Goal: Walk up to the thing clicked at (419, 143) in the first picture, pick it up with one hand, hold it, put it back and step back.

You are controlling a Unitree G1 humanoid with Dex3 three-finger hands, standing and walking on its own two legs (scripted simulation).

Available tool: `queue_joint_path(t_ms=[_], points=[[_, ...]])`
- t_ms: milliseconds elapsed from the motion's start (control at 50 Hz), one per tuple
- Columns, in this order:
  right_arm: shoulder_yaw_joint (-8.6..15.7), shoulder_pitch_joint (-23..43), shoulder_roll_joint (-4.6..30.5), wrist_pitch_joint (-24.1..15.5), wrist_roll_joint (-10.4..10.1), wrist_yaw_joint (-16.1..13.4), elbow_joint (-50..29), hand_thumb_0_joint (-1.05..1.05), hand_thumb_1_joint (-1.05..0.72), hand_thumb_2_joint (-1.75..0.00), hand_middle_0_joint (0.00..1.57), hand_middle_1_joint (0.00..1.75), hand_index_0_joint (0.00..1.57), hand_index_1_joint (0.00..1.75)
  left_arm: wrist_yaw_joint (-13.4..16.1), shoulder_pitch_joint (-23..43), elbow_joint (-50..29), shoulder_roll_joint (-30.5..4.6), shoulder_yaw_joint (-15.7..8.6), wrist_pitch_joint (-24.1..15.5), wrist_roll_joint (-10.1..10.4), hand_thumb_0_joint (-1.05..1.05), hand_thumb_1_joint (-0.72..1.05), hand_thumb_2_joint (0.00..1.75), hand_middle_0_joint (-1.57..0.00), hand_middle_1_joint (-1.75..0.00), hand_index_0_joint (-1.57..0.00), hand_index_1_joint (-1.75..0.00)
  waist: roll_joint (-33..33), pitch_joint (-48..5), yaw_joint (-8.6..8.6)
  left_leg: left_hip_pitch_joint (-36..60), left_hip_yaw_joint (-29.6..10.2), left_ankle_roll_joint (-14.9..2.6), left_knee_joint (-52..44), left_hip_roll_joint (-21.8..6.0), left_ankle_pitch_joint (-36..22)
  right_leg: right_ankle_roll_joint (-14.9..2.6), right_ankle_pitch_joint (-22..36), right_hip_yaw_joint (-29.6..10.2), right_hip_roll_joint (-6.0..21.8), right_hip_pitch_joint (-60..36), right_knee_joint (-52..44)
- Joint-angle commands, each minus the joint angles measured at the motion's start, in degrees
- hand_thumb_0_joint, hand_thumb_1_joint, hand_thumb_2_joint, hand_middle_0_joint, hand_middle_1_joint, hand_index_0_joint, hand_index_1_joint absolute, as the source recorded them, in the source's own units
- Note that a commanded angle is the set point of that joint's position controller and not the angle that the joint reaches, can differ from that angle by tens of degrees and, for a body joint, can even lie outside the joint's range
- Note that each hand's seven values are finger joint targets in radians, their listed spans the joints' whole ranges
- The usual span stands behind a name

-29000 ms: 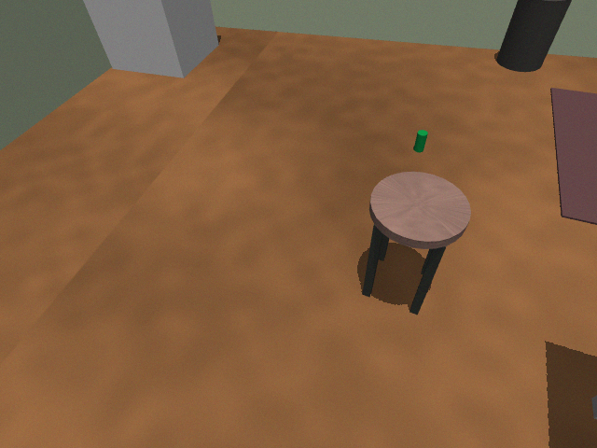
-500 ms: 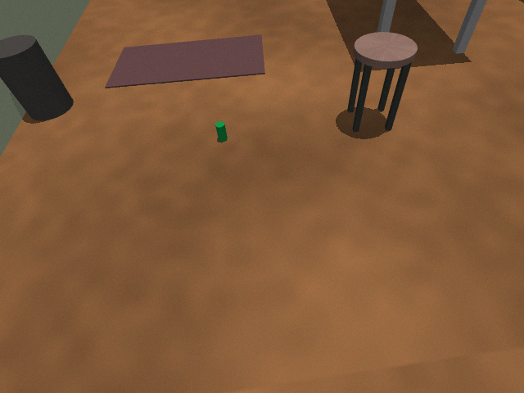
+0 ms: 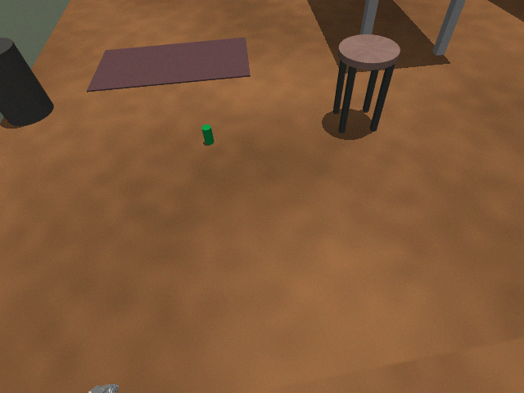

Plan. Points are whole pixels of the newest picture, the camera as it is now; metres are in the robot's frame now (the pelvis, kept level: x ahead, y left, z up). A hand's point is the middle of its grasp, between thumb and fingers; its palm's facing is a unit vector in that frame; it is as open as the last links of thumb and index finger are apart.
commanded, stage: walk up
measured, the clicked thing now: (208, 134) +1.51 +0.38 -0.71
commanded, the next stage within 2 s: stand in 0.10 s
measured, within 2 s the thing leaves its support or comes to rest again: neither
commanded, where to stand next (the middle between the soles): +0.06 +0.01 m, yaw +5 degrees
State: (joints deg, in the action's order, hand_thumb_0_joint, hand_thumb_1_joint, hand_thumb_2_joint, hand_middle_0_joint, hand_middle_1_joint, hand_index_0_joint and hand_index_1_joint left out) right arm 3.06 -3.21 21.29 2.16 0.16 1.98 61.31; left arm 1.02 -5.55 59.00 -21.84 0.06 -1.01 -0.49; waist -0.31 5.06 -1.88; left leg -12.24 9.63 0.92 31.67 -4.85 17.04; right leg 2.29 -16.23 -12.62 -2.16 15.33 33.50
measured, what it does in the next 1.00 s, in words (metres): stands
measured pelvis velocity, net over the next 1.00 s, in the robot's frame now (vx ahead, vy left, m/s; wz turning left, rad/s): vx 0.01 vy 0.00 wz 0.08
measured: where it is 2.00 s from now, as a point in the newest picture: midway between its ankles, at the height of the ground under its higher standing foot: outside the picture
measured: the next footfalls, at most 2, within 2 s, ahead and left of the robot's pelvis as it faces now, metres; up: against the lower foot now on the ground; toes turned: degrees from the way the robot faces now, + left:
none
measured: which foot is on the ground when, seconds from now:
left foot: down 0.00-1.00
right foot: down 0.00-1.00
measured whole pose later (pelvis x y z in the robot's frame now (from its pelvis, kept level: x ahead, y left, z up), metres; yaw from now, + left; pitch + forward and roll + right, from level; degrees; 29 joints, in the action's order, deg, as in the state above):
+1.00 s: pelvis +0.01 +0.00 +0.02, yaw +5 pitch -2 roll +0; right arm 1.9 -5.1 19.9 0.5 0.3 1.3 64.9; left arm 0.0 -6.6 63.9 -20.3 0.3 -0.6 -0.4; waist -0.3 2.9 -0.9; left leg -7.4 5.4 0.9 20.5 -2.7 10.9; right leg 2.8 -11.0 -8.0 0.6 7.6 20.4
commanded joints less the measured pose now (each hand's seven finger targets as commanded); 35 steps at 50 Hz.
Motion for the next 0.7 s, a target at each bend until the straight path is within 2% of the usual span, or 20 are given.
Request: queue_joint_path(t_ms=[0,20,60,80,100,120,160,180,240,260,280,320,400,540,580,620,680], points=[[3.3,4.1,14.1,-1.5,0.2,-1.0,-5.2,0.0,-0.9,-0.9,0.2,0.3,0.2,0.3,1.0,-0.4,-3.3,-12.2,-3.2,-0.9,-0.2,0.0,0.9,0.9,-0.2,-0.3,-0.2,-0.3,3.2,-7.4,0.47,6.3,-8.2,-6.64,-7.7,-7.5,-0.9,-4.49,15.6,3.2,1.8,2.5,0.2],[3.4,4.5,14.2,-1.4,0.3,-1.1,-5.6,0.0,-0.9,-0.9,0.2,0.3,0.2,0.3,1.0,-1.0,-3.4,-12.3,-3.2,-0.9,-0.3,0.0,0.9,0.9,-0.2,-0.3,-0.2,-0.3,3.4,-7.0,0.73,6.0,-7.8,-6.71,-7.3,-7.5,0.1,-4.63,15.0,3.2,2.0,2.7,0.0],[3.3,5.1,13.5,-1.1,0.2,-1.0,-6.3,0.0,-0.9,-0.9,0.2,0.3,0.2,0.3,0.9,-1.3,-3.7,-12.9,-3.3,-1.0,-0.4,0.0,0.9,0.9,-0.2,-0.3,-0.2,-0.3,1.9,-5.8,0.67,5.3,-6.5,-5.78,-4.4,-5.6,2.0,-5.45,15.0,0.7,2.9,3.9,-3.1],[2.0,3.6,10.8,-1.2,0.1,-1.4,-4.8,0.0,-0.9,-0.9,0.2,0.3,0.2,0.3,0.3,1.1,-2.1,-11.0,-2.9,-0.8,-0.4,0.0,0.9,0.9,-0.2,-0.3,-0.2,-0.3,0.9,-5.5,-0.45,3.5,-8.3,-3.75,-6.6,-3.5,2.8,-5.11,11.4,-1.4,5.9,2.5,-8.4],[1.8,2.7,10.4,-1.2,0.0,-1.5,-4.5,0.0,-0.9,-0.9,0.2,0.3,0.2,0.3,0.1,2.5,-2.9,-12.1,-2.9,-0.9,-0.5,0.0,0.9,0.9,-0.2,-0.3,-0.2,-0.3,-2.1,-5.1,-1.09,5.1,-8.1,-2.94,-6.5,-2.2,2.8,-5.27,8.8,-4.4,6.9,4.1,-11.0],[1.9,3.0,11.0,-1.4,0.1,-1.5,-4.0,0.0,-0.9,-0.9,0.2,0.3,0.2,0.3,0.0,2.2,-2.7,-12.2,-2.9,-0.9,-0.6,0.0,0.9,0.9,-0.2,-0.3,-0.2,-0.3,-1.9,-4.9,-0.95,8.8,-8.2,-2.67,-6.0,-2.0,0.0,-5.16,9.4,-5.3,7.0,6.6,-12.3],[1.7,1.3,11.4,-2.0,0.1,-1.5,-2.9,0.0,-0.9,-0.9,0.2,0.3,0.2,0.3,0.0,3.0,-1.9,-11.8,-2.6,-1.1,-0.4,0.0,0.9,0.9,-0.2,-0.3,-0.2,-0.3,-3.0,-7.8,-1.18,11.3,-8.5,-2.81,-6.9,-3.0,-7.5,-4.36,16.7,-2.4,6.9,2.6,-11.8],[1.7,1.2,11.4,-2.2,0.0,-1.6,-2.5,0.0,-0.9,-0.9,0.2,0.3,0.2,0.3,0.1,2.8,-1.6,-12.0,-2.8,-1.1,-0.2,0.0,0.9,0.9,-0.2,-0.3,-0.2,-0.3,-4.4,-8.3,-0.79,11.9,-8.3,-2.83,-7.2,-3.0,-8.7,-4.01,18.3,-1.8,6.9,1.8,-12.1],[1.6,1.1,11.8,-2.7,0.2,-1.6,-1.7,0.0,-0.9,-0.9,0.2,0.3,0.2,0.3,0.1,2.8,-0.8,-11.4,-2.6,-1.1,0.1,0.0,0.9,0.9,-0.2,-0.3,-0.2,-0.3,-3.2,-9.1,-0.37,12.4,-8.6,-2.66,-9.6,-3.6,-11.0,-3.7,19.9,-0.3,6.8,-0.9,-12.2],[1.8,1.3,12.2,-2.6,0.3,-1.7,-1.5,0.0,-0.9,-0.9,0.2,0.3,0.2,0.3,0.1,2.6,-0.6,-11.2,-2.6,-1.0,0.1,0.0,0.9,0.9,-0.2,-0.3,-0.2,-0.3,-2.2,-9.4,-0.23,12.2,-8.5,-2.72,-10.3,-3.8,-10.2,-3.62,18.8,0.2,6.7,-1.6,-12.5],[1.7,1.4,11.9,-2.8,0.3,-1.7,-1.3,0.0,-0.9,-0.9,0.2,0.3,0.2,0.3,0.1,2.8,-0.3,-11.1,-2.5,-1.0,0.2,0.0,0.9,0.9,-0.2,-0.3,-0.2,-0.3,-1.9,-9.5,-0.14,12.4,-8.8,-2.54,-10.7,-3.9,-12.1,-3.65,20.2,0.6,6.7,-2.5,-12.0],[1.6,1.8,12.0,-2.9,0.4,-1.7,-1.1,0.0,-0.9,-0.9,0.2,0.3,0.2,0.3,0.0,2.7,0.1,-10.5,-2.5,-0.8,0.3,0.0,0.9,0.9,-0.2,-0.3,-0.2,-0.3,-0.4,-8.4,0.41,11.0,-8.8,-2.48,-12.4,-4.1,-9.4,-3.56,17.3,1.2,6.5,-2.7,-12.8],[1.4,2.0,11.4,-3.2,0.3,-1.8,-0.6,0.0,-0.9,-0.9,0.2,0.3,0.2,0.3,-0.1,2.3,0.8,-10.2,-2.4,-0.8,0.1,0.0,0.9,0.9,-0.2,-0.3,-0.2,-0.3,0.9,-8.5,0.66,11.5,-8.6,-2.28,-13.0,-4.2,-12.7,-3.18,19.8,2.4,6.5,-3.9,-12.9],[1.3,2.0,11.1,-3.2,0.4,-1.8,-0.3,0.0,-0.9,-0.9,0.2,0.3,0.2,0.3,-0.2,2.7,1.3,-9.8,-2.3,-0.7,0.0,0.0,0.9,0.9,-0.2,-0.3,-0.2,-0.3,1.4,-6.2,0.65,9.6,-9.1,-2.03,-15.1,-3.9,-5.8,-3.18,14.1,2.0,6.7,-2.6,-15.0],[1.3,1.7,11.2,-3.3,0.4,-1.7,-0.3,0.0,-0.9,-0.9,0.2,0.3,0.2,0.3,-0.2,2.3,1.6,-10.1,-2.4,-0.9,-0.1,0.0,0.9,0.9,-0.2,-0.3,-0.2,-0.3,0.8,-7.1,0.65,9.7,-9.3,-2.29,-14.7,-3.9,-8.2,-3.02,16.5,2.4,7.0,-4.2,-15.0],[1.3,1.7,10.7,-3.3,0.2,-1.7,-0.3,0.0,-0.9,-0.9,0.2,0.3,0.2,0.3,-0.2,2.1,1.8,-10.5,-2.4,-1.0,-0.1,0.0,0.9,0.9,-0.2,-0.3,-0.2,-0.3,-0.9,-6.0,0.52,10.7,-9.3,-2.14,-14.5,-3.7,-8.4,-2.93,16.1,2.4,6.9,-2.4,-15.6],[1.4,1.2,11.1,-3.3,0.3,-1.8,-0.3,0.0,-0.9,-0.9,0.2,0.3,0.2,0.3,-0.1,2.2,1.4,-10.3,-2.4,-1.1,0.0,0.0,0.9,0.9,-0.2,-0.3,-0.2,-0.3,0.0,-7.7,0.36,12.0,-9.0,-2.23,-13.8,-3.8,-11.4,-3.04,18.7,2.3,7.5,-3.2,-15.3]])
